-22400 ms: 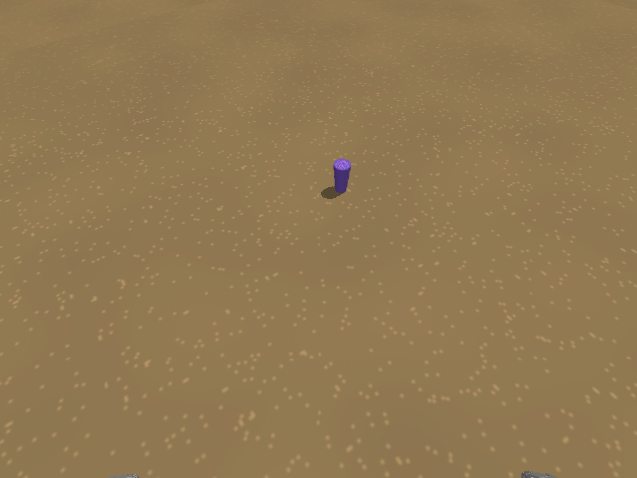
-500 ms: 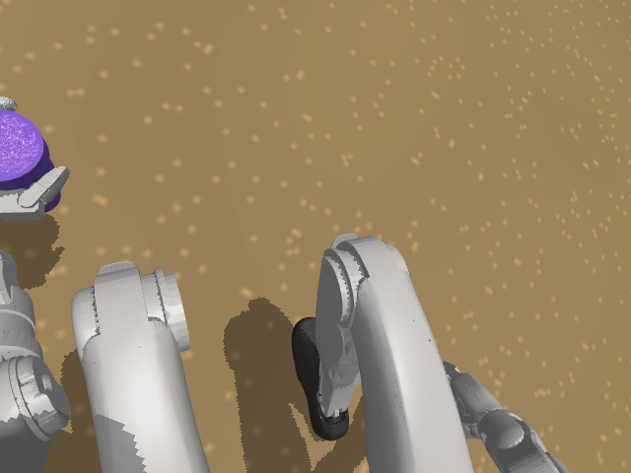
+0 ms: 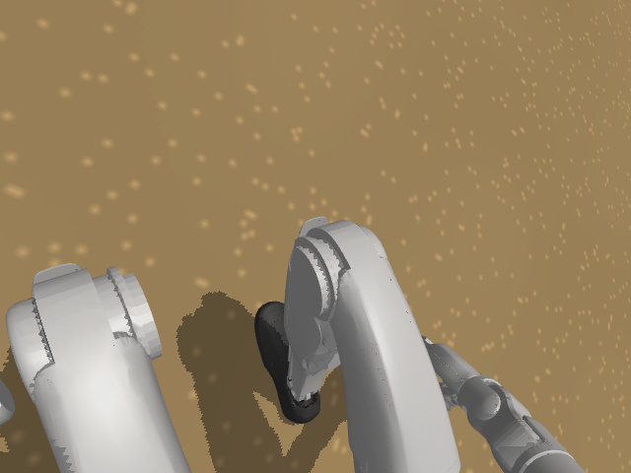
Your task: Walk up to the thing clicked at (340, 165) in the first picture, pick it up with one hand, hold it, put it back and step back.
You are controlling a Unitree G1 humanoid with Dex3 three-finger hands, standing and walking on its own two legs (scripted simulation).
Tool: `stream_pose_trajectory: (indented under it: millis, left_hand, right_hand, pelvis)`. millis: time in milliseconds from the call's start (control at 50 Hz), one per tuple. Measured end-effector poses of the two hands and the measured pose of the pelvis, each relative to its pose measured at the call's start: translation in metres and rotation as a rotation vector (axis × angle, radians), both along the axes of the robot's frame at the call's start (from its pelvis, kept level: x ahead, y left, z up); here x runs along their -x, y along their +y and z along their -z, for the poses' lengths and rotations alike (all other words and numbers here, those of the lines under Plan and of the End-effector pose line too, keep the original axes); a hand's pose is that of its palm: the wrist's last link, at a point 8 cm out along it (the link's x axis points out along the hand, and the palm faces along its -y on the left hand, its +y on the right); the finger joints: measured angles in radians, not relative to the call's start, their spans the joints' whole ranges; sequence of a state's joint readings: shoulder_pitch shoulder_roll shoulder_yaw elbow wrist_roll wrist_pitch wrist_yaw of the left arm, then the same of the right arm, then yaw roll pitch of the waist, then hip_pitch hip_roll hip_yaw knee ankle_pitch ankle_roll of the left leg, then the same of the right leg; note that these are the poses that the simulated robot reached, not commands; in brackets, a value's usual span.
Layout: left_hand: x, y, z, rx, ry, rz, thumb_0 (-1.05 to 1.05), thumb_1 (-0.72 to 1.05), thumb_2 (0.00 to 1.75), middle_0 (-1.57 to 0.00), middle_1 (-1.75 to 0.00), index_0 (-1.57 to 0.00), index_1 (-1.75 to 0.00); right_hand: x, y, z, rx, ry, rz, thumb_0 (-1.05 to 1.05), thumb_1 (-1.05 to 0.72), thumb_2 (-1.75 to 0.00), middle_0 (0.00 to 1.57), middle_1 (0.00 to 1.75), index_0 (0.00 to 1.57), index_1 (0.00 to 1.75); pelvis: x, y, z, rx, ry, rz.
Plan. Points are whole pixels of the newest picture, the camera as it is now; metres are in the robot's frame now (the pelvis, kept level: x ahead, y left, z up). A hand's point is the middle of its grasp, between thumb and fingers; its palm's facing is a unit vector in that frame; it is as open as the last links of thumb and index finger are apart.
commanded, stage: lower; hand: left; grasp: from the side
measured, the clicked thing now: out of the picture +0.44 +0.31 -0.18
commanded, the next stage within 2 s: loosen in 0.52 s
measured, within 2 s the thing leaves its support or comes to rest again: rests again in 1.20 s
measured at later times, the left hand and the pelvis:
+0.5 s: hand out of the picture +0.44 +0.31 -0.18, palm faces +0.40 -0.91 -0.04, open 9.7 cm; pelvis -0.01 +0.01 -0.01, yaw -2 degrees
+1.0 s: hand out of the picture +0.44 +0.31 -0.17, palm faces +0.41 -0.91 +0.00, open 10.8 cm; pelvis -0.01 +0.01 -0.01, yaw -3 degrees
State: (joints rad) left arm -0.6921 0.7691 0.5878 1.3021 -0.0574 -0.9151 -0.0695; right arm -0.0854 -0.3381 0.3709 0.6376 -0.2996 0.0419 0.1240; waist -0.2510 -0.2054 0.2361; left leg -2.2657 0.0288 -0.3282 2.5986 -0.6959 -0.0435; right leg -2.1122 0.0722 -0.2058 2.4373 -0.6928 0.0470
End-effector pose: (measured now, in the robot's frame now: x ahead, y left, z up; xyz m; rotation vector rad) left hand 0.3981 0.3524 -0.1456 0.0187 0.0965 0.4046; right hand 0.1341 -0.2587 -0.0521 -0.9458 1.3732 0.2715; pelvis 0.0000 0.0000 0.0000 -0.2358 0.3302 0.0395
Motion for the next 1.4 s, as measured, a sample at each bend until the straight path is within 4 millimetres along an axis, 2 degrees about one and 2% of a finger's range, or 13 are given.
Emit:
stream_pose_trajectory:
  millis: [320,740,880,980,1140,1400]
  left_hand:
    - [0.005,-0.006,0.025,0.026,0.013,-0.024,0.02,-0.27,0.98,-0.79,-0.93,-0.75,-0.92]
    - [0.001,-0.005,0.034,0.014,-0.007,-0.021,0.02,-0.27,0.97,-0.78,-0.94,-0.75,-0.92]
    - [0.003,-0.004,0.035,0.031,-0.02,-0.035,0.01,-0.22,0.79,-0.8,-0.87,-0.77,-0.83]
    - [-0.003,-0.002,0.028,0.021,-0.06,-0.025,0.0,-0.23,0.62,-0.76,-0.76,-0.75,-0.72]
    - [-0.009,0.0,0.023,0.017,-0.051,-0.012,0.0,-0.35,0.36,-0.55,-0.48,-0.56,-0.47]
    - [-0.002,-0.001,0.027,0.026,-0.066,-0.026,-0.01,-0.49,0.12,-0.21,-0.16,-0.23,-0.15]
  right_hand:
    - [-0.007,0.008,-0.01,0.033,-0.018,-0.104,0.0,-0.92,-0.91,0.21,0.3,0.2,0.3]
    - [-0.007,0.015,-0.012,0.052,-0.005,-0.168,0.0,-0.91,-0.9,0.21,0.3,0.2,0.3]
    - [-0.009,0.019,-0.015,0.06,-0.015,-0.179,0.0,-0.92,-0.9,0.21,0.3,0.2,0.3]
    - [-0.009,0.022,-0.017,0.067,-0.018,-0.183,0.0,-0.92,-0.9,0.21,0.3,0.2,0.3]
    - [-0.009,0.025,-0.022,0.065,-0.037,-0.172,0.0,-0.92,-0.9,0.21,0.3,0.2,0.3]
    - [-0.006,0.024,-0.023,0.071,-0.028,-0.174,0.0,-0.91,-0.9,0.21,0.3,0.21,0.3]
  pelvis:
    - [0.007,0.003,0.006,0.024,-0.064,0.019]
    - [0.009,0.007,0.01,0.045,-0.1,0.037]
    - [0.01,0.009,0.01,0.052,-0.109,0.039]
    - [0.011,0.01,0.01,0.058,-0.113,0.04]
    - [0.012,0.012,0.008,0.068,-0.112,0.043]
    - [0.014,0.011,0.007,0.064,-0.12,0.047]
